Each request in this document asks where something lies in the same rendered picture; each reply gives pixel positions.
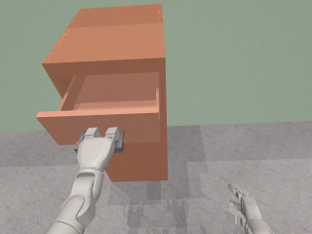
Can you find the robot left forearm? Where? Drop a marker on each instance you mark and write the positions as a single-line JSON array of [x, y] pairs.
[[79, 209]]

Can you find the drawer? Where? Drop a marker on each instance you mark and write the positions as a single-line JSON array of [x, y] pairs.
[[127, 101]]

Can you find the cabinet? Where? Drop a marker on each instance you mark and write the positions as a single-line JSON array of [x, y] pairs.
[[118, 40]]

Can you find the right robot hand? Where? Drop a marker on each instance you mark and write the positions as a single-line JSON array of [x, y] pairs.
[[240, 213]]

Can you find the left robot hand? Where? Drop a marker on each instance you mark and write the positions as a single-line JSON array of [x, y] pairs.
[[95, 151]]

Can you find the handle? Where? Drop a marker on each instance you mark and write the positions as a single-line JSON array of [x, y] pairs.
[[119, 143]]

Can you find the robot right forearm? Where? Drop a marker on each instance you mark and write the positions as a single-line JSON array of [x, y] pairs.
[[256, 225]]

